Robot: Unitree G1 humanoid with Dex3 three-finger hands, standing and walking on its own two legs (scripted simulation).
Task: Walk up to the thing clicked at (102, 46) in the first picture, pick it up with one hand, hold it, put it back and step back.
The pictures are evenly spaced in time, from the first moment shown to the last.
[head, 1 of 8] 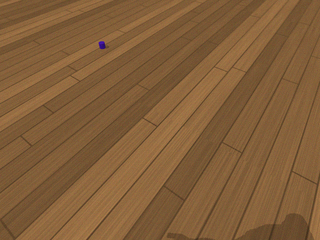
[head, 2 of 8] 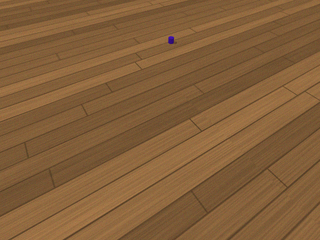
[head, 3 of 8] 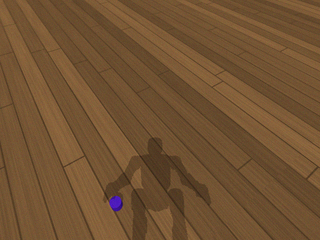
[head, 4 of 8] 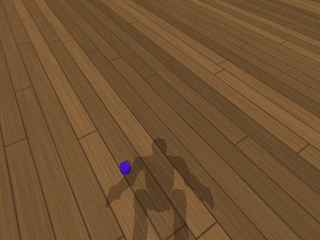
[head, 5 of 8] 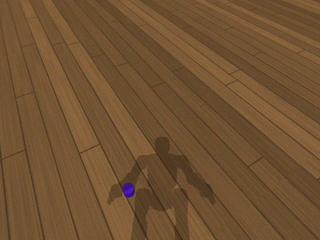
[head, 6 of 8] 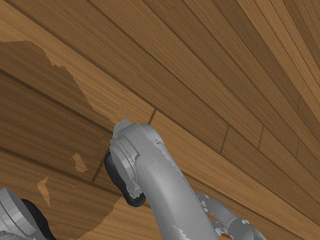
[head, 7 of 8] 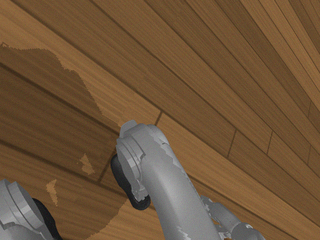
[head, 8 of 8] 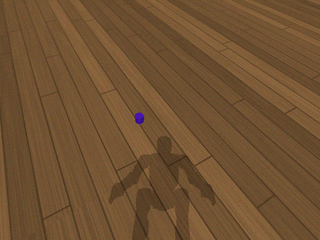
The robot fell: no
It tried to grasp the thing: yes
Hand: left
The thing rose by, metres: 0.68
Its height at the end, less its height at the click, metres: +0.00
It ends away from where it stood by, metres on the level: 0.03
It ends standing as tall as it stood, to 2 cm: yes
